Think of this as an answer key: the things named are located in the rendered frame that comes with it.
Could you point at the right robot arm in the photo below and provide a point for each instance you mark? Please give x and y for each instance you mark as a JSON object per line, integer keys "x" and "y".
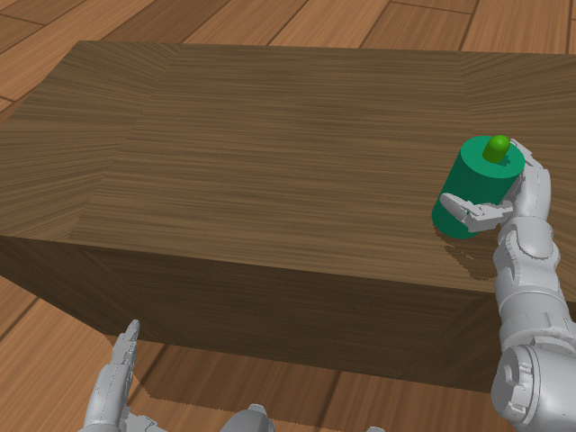
{"x": 535, "y": 384}

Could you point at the left robot hand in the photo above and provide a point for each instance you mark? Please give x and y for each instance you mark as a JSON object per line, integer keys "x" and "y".
{"x": 109, "y": 398}

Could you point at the right robot hand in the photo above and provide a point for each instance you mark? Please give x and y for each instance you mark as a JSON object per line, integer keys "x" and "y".
{"x": 530, "y": 195}

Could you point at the bottle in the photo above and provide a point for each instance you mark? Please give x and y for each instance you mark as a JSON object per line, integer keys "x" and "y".
{"x": 484, "y": 170}

